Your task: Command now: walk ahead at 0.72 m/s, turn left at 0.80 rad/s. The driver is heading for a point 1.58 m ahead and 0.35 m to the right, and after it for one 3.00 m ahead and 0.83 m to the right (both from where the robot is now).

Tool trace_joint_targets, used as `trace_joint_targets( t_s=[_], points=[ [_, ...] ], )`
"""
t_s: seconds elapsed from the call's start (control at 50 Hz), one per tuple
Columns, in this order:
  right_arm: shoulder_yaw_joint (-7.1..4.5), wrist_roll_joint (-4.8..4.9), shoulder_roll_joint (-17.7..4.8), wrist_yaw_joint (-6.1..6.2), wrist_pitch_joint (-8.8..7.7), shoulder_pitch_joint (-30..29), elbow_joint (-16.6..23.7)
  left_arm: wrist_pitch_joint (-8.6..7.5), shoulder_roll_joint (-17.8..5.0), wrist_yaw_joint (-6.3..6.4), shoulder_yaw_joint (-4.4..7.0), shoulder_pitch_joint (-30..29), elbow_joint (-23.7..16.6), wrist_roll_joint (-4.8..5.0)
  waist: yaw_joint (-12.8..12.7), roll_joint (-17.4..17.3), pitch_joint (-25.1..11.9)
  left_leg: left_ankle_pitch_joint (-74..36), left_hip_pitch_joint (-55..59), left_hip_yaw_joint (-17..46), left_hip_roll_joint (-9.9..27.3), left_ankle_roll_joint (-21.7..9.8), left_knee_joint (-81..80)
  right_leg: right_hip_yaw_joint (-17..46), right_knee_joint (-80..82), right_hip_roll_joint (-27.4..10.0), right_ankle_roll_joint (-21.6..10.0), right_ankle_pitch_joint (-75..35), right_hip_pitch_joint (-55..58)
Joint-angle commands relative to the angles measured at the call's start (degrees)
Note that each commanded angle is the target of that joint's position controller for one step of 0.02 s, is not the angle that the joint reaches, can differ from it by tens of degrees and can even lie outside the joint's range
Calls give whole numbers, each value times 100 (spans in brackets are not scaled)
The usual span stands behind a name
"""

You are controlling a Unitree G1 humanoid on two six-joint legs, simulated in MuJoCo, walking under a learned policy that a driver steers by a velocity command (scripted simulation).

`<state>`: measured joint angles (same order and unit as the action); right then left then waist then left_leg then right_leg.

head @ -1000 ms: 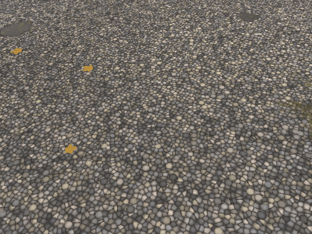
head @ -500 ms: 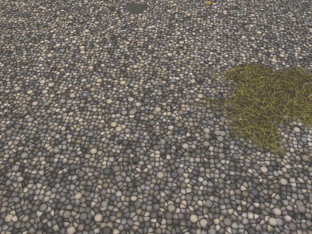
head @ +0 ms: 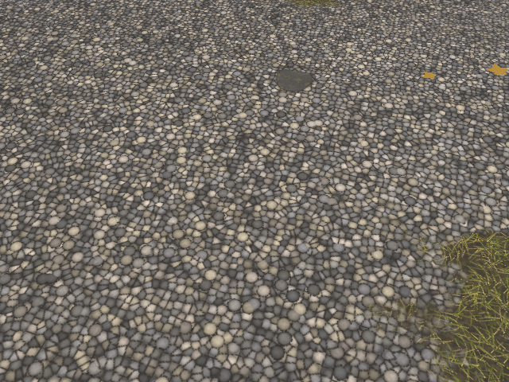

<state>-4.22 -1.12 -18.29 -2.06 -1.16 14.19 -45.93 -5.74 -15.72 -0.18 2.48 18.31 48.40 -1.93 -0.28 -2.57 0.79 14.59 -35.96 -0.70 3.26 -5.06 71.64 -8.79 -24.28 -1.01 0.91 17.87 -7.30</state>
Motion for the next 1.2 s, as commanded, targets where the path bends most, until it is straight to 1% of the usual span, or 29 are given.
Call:
trace_joint_targets(
  t_s=[0.02,0.06,0.1,0.14,0.16,0.18,0.2,0.22,0.24,0.26,0.3,0.38,0.48,0.56,0.68,0.7,0.72,0.74,0.76,0.78,0.82,0.86,0.92,1.0,1.12,1.14,1.16,1.18,1.2],
  points=[
    [139,-69,307,-98,27,-391,726,-216,-186,3,0,-439,-244,124,328,880,622,-572,-723,-3,217,80,-899,292,1284,-1331,-497,-4101,-91],
    [209,-46,311,-218,-38,-537,802,-235,-328,50,35,-816,-282,180,453,813,550,-1683,455,-454,-63,39,-2689,-489,1227,-881,-344,-3990,-543],
    [175,-118,161,-309,-67,-239,645,-263,-690,115,108,-531,-227,226,490,656,172,-2210,1745,-841,-603,-25,-3349,-513,612,-873,-366,-4910,-583],
    [64,-233,-124,-246,-88,917,253,-177,-1068,141,186,-443,-198,264,985,694,-504,-2102,3217,-481,-883,-256,-3549,-276,-799,-1045,-429,-5524,-539],
    [0,-293,-269,-148,-110,1659,-55,-117,-1035,147,160,-469,-186,290,1343,578,-819,-2593,4019,-115,-719,-401,-3907,-246,-1962,-915,-353,-4762,-689],
    [-61,-306,-620,-31,-157,1563,-157,-7,-634,127,88,-99,-69,292,1135,-183,-794,-4386,4382,405,-10,-536,-4216,-284,-3971,-147,-248,-607,-1122],
    [-50,-377,-1086,49,-227,1155,165,146,4,143,-76,1446,-33,437,235,-1208,-2021,-9091,5733,2244,1958,-1035,-3069,710,-6226,284,-186,2352,-2000],
    [-98,-59,-1037,94,-203,1271,389,221,-400,232,-25,1582,74,495,615,-550,-3147,-9200,5799,2635,2396,-1371,-3424,2110,-6487,528,-239,1719,-1902],
    [-74,30,-902,185,-140,608,484,288,-600,282,18,1345,76,439,383,-227,-2553,-6898,4894,2381,2296,-1473,-4067,1829,-6387,356,-152,1166,-2133],
    [80,76,-438,222,-123,32,548,340,-749,250,39,986,65,205,123,162,-1613,-5216,3782,2089,1945,-1264,-4577,1444,-5790,-1,-86,832,-2129],
    [210,65,-129,298,-152,-193,476,571,-675,156,81,858,160,-4,-75,171,-685,-4765,2452,1230,1599,-931,-5084,1231,-5212,-205,-8,713,-1646],
    [135,-4,-291,315,-268,-122,369,795,-293,50,123,633,22,129,-212,68,-735,-4563,2136,230,1414,-910,-5390,1011,-4876,-210,-11,384,-1544],
    [163,-11,-23,423,-131,-344,456,959,-167,-43,170,-122,-346,59,-144,-279,-424,-2193,2381,-495,1251,-762,-5658,803,-3650,-379,34,-238,-2128],
    [80,-44,-204,423,-13,-257,477,1049,-141,-192,160,-591,-687,37,42,-360,-314,-1083,2414,-726,1530,-742,-5644,483,-2650,-361,-2,-136,-1850],
    [-85,-11,-539,277,128,-187,512,1078,-256,-276,238,-827,-1120,138,140,-356,-302,-1038,2697,-990,1967,-376,-4895,126,-1491,-204,-256,598,-1249],
    [-133,28,-619,248,157,-194,497,1041,-260,-268,247,-649,-1119,139,-10,-182,-329,-958,2563,-1172,1904,-120,-4515,162,-848,-162,-338,139,-863],
    [-165,33,-582,209,195,-57,452,977,-487,-220,319,-246,-989,100,-168,378,-342,-470,2193,-1376,1606,299,-3722,726,-53,-253,-500,-379,-335],
    [-89,51,-233,163,223,26,685,915,-1343,-101,517,-80,-1014,82,-129,2043,-137,1311,771,-1833,733,876,-2198,2958,747,-1640,-1013,-1826,98],
    [-29,-10,-188,212,311,-697,1060,901,-1709,-45,658,142,-1019,67,-400,1998,106,2533,-170,-715,-34,1067,-1172,3945,631,-2057,-1829,-3361,-39],
    [-23,-45,-240,233,379,-737,1040,889,-1474,-2,637,186,-1005,117,-363,1227,-70,2222,-350,-193,42,1103,-666,3343,481,-1859,-1921,-3249,204],
    [-27,17,-230,281,294,-628,970,931,-1165,63,529,-591,-1199,136,-17,949,3,1091,-277,109,75,974,-894,2676,540,-1144,-1518,-2272,-20],
    [-59,-112,-335,279,247,-512,922,919,-946,62,457,-906,-1374,184,47,927,-331,685,-82,136,-71,907,-810,2494,350,-859,-1444,-3038,97],
    [-2,-23,-208,265,287,-531,990,869,-1097,-16,510,-624,-1352,175,-49,645,-534,738,36,226,-196,910,-1331,2685,218,-776,-1448,-3153,250],
    [47,-2,-225,297,307,-630,1101,900,-1228,-53,557,-501,-1394,105,-203,892,-527,754,303,329,-341,847,-2147,3178,184,-747,-1480,-2302,128],
    [99,76,-152,336,252,-49,938,884,-844,-49,337,-883,-1359,80,0,1090,-685,398,2089,-29,-380,505,-3702,3047,-186,-654,-1069,-2823,-565],
    [164,35,26,332,219,53,890,873,-628,-6,225,-990,-1337,139,144,936,-654,-240,2708,16,-302,414,-4655,2960,-220,-529,-825,-2099,-879],
    [255,-73,67,333,162,-187,943,845,-216,30,65,-767,-1250,98,-32,276,-589,-309,2930,946,281,314,-5515,2678,-422,-192,-503,-1032,-1030],
    [200,-104,-470,309,117,-711,1137,868,-224,33,58,-338,-1193,76,-456,-689,-337,-574,2459,2396,1191,-47,-5870,1856,-655,539,-267,239,-1136],
    [136,-48,-594,222,136,-682,1067,913,-580,75,137,-429,-1124,42,-344,-929,-156,-564,1815,2699,1342,-430,-5914,1541,-613,493,-195,703,-673]
  ],
)
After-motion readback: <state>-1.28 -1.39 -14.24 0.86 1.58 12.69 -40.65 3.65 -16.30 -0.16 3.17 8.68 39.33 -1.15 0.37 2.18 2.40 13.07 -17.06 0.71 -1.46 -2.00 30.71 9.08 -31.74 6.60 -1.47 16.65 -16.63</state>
